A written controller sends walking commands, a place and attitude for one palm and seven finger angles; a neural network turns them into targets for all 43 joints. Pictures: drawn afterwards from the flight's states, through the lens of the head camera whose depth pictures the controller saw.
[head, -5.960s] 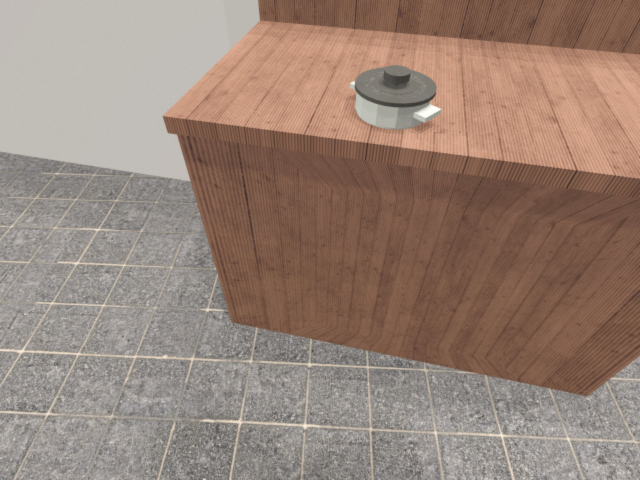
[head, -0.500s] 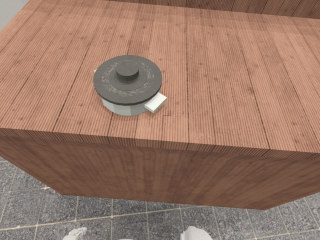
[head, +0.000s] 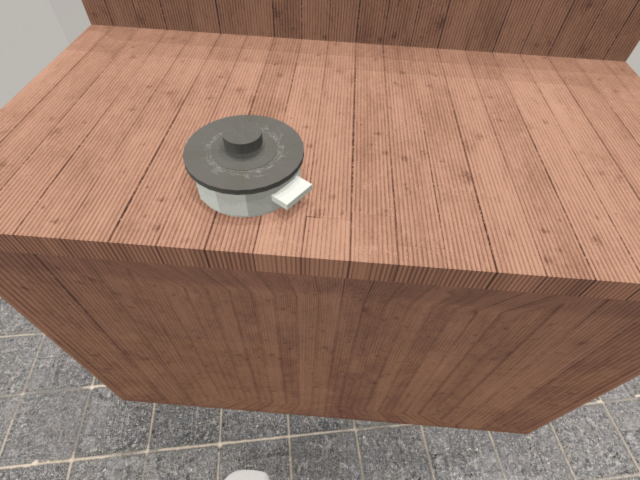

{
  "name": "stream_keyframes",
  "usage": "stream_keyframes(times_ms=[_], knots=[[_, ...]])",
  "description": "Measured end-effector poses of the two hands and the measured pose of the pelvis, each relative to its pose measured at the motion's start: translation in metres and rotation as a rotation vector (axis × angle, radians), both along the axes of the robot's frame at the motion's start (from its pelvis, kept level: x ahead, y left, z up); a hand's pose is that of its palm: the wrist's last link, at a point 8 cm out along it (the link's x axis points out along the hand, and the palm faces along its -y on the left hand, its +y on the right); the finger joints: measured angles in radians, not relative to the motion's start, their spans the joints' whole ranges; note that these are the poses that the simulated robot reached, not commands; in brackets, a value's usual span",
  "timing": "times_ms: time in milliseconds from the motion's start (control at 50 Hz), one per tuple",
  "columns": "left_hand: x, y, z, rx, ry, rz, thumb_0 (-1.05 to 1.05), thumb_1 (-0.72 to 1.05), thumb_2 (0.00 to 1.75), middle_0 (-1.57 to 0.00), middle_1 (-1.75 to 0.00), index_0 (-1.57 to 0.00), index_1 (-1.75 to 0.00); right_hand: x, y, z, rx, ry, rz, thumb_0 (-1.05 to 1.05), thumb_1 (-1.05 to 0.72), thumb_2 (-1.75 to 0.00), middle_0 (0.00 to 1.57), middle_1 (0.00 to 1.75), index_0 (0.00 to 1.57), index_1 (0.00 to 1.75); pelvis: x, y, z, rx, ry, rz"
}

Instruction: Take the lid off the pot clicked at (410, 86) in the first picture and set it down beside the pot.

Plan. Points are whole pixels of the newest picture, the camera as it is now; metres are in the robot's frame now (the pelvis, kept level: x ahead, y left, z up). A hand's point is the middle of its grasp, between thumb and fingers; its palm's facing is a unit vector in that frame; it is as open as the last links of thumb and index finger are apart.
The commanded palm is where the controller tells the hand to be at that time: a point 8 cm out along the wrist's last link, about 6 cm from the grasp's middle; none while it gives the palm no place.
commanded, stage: come to a stop and stand still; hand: left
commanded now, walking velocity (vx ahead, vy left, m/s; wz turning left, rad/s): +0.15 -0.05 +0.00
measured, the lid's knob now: (242, 137) +0.50 +0.15 +0.15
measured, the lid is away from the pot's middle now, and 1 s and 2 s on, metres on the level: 0.00 0.00 0.00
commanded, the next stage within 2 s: look again from close up in 0.32 s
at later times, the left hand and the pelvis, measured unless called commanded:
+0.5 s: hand out of the picture +0.06 +0.19 -0.18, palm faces -0.03 -0.98 -0.21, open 7.3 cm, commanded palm none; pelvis +0.00 +0.01 -0.01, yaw -2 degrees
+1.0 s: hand out of the picture +0.02 +0.18 -0.18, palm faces +0.02 -0.98 -0.20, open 7.4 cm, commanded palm none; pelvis +0.01 +0.00 -0.01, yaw -1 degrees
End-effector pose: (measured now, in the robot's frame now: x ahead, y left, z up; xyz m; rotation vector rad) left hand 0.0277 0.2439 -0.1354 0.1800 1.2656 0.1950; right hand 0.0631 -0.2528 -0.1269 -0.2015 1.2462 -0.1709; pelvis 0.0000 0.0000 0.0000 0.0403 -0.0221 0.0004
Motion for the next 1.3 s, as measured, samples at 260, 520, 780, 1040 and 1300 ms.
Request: stream_keyframes(times_ms=[260, 520, 780, 1040, 1300], knots=[[-0.016, 0.034, -0.008, -0.063, 0.019, 0.03, 0.01, 0.91, 0.9, -0.2, -0.3, -0.19, -0.3, -0.063, 0.068, 0.006, 0.022, 0.079, -0.005, 0.0, -0.91, -0.9, 0.2, 0.3, 0.2, 0.3, -0.008, 0.033, 0.007, -0.052, 0.035, 0.027], [0.026, -0.003, -0.015, -0.02, -0.006, -0.089, 0.0, 0.92, 0.9, -0.2, -0.3, -0.2, -0.3, -0.1, 0.052, -0.029, 0.09, 0.187, -0.11, 0.0, -0.9, -0.9, 0.2, 0.3, 0.2, 0.3, 0.0, 0.012, -0.013, -0.023, 0.063, -0.036], [0.023, -0.011, -0.013, -0.018, 0.0, -0.047, 0.0, 0.92, 0.9, -0.2, -0.3, -0.2, -0.3, -0.036, 0.032, -0.028, 0.053, 0.03, -0.077, 0.01, -0.92, -0.9, 0.2, 0.3, 0.2, 0.3, 0.014, 0.006, -0.011, -0.042, -0.004, -0.026], [-0.021, -0.014, -0.015, -0.045, 0.064, -0.007, 0.0, 0.91, 0.9, -0.2, -0.3, -0.2, -0.3, -0.029, 0.028, -0.017, 0.035, 0.015, -0.042, 0.0, -0.91, -0.9, 0.2, 0.3, 0.2, 0.3, 0.004, 0.004, -0.005, -0.041, -0.018, -0.019], [-0.054, -0.007, -0.017, -0.069, 0.1, 0.006, 0.0, 0.91, 0.9, -0.2, -0.3, -0.2, -0.3, -0.07, 0.044, -0.015, 0.038, 0.082, -0.052, 0.0, -0.91, -0.9, 0.2, 0.3, 0.2, 0.3, -0.016, 0.016, -0.003, -0.047, -0.027, -0.015]])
